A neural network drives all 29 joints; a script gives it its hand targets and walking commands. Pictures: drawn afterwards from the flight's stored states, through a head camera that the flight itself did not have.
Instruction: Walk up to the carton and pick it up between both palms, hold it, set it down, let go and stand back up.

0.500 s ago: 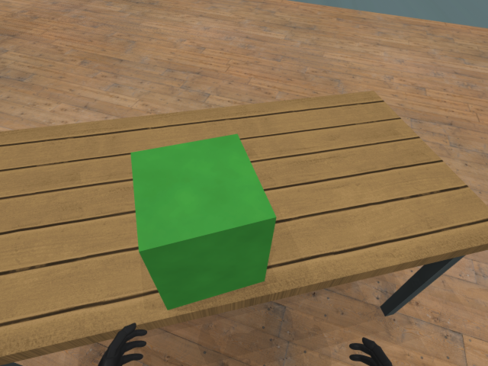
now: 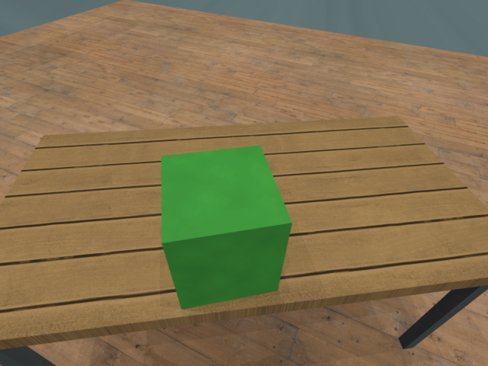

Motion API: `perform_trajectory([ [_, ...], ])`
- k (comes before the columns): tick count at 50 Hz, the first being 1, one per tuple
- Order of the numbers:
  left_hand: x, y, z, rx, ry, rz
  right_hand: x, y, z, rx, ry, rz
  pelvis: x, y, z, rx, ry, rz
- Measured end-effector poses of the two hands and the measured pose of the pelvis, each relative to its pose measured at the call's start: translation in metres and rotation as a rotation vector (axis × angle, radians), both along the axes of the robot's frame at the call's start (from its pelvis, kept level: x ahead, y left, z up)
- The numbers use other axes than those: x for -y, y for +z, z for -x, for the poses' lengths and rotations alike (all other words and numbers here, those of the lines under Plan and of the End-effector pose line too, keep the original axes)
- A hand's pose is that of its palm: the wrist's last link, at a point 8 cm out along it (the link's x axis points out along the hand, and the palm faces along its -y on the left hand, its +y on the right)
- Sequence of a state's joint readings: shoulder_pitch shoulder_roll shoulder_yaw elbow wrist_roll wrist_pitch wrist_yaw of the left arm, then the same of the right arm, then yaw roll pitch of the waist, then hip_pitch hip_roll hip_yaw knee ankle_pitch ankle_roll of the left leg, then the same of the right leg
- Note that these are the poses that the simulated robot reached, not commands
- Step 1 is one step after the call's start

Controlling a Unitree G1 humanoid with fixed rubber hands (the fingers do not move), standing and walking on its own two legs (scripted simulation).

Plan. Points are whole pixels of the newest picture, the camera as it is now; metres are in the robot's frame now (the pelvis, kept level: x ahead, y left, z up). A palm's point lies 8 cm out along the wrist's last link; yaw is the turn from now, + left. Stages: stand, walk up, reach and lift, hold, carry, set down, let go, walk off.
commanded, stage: stand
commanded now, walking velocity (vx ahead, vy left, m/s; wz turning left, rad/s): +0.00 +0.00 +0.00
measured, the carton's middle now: (221, 226) +0.40 +0.06 -0.01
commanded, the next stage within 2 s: none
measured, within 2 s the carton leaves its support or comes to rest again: neither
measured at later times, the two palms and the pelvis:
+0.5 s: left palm out of the picture -0.05 +0.18 -0.15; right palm out of the picture -0.07 -0.19 -0.15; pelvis -0.01 -0.02 +0.00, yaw +1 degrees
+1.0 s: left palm out of the picture -0.05 +0.15 -0.15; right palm out of the picture -0.02 -0.22 -0.15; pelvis +0.01 -0.03 +0.00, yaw +2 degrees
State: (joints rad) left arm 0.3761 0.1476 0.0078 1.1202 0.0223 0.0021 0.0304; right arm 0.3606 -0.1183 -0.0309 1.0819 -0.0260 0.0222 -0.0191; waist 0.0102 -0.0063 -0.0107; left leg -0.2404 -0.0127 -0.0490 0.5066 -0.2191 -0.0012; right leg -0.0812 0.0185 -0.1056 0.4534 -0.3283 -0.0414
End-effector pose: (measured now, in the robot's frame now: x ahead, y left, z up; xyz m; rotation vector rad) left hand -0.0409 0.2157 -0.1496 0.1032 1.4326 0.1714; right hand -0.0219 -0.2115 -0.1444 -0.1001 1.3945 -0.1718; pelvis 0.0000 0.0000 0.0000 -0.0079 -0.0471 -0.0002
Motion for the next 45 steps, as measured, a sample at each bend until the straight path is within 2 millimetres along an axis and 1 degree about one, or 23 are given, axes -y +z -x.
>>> perform_trajectory([
  [5, 0.014, -0.002, 0.009, -0.024, 0.004, 0.027, -0.009, -0.003, 0.018, -0.045, -0.012, -0.022, 0.002, 0.000, 0.004, 0.008, 0.003, -0.001],
  [11, 0.027, -0.004, 0.007, -0.016, 0.004, 0.043, -0.018, -0.006, 0.032, -0.080, -0.019, -0.049, 0.005, 0.000, 0.008, 0.014, 0.008, -0.002],
  [17, 0.033, -0.004, 0.003, 0.001, 0.008, 0.042, -0.022, -0.008, 0.041, -0.105, -0.020, -0.067, 0.009, 0.000, 0.011, 0.015, 0.013, -0.003],
  [23, 0.037, -0.003, 0.004, -0.002, 0.018, 0.035, -0.019, -0.008, 0.045, -0.123, -0.016, -0.070, 0.014, 0.001, 0.012, 0.012, 0.018, -0.004],
  [28, 0.040, -0.003, 0.008, -0.017, 0.030, 0.031, -0.013, -0.007, 0.044, -0.135, -0.009, -0.067, 0.018, 0.001, 0.011, 0.008, 0.023, -0.004],
  [33, 0.045, -0.002, 0.011, -0.035, 0.042, 0.031, -0.008, -0.007, 0.038, -0.141, 0.002, -0.063, 0.022, 0.001, 0.008, 0.003, 0.027, -0.005],
  [38, 0.051, -0.001, 0.011, -0.049, 0.055, 0.035, -0.004, -0.007, 0.029, -0.142, 0.014, -0.063, 0.026, 0.001, 0.003, -0.002, 0.031, -0.005],
  [45, 0.060, 0.000, 0.008, -0.060, 0.071, 0.040, 0.001, -0.009, 0.010, -0.134, 0.034, -0.065, 0.031, 0.001, -0.005, -0.008, 0.037, -0.005],
])
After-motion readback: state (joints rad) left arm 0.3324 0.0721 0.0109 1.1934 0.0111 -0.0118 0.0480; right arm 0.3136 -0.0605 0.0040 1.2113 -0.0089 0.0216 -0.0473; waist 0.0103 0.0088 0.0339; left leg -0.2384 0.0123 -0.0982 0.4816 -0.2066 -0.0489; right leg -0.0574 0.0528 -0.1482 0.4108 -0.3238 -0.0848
